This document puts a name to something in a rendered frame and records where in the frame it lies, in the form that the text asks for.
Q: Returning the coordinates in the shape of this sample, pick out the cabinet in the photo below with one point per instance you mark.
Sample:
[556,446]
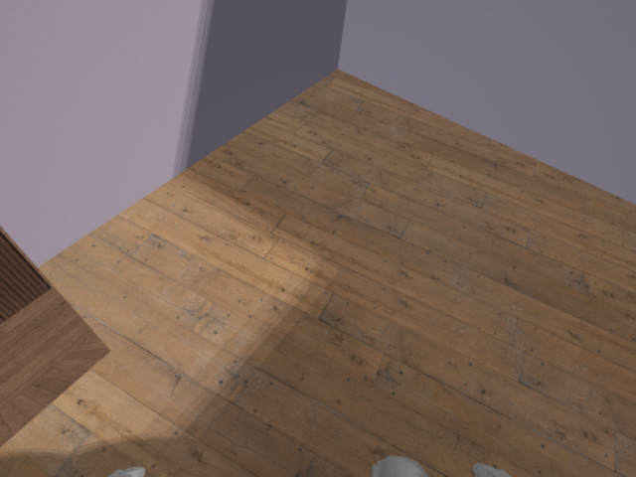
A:
[44,349]

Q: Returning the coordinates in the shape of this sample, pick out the drawer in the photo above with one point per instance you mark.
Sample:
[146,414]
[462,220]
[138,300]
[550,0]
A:
[20,283]

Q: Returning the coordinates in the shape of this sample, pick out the right robot thigh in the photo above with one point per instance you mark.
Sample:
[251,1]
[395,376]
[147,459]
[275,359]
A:
[396,466]

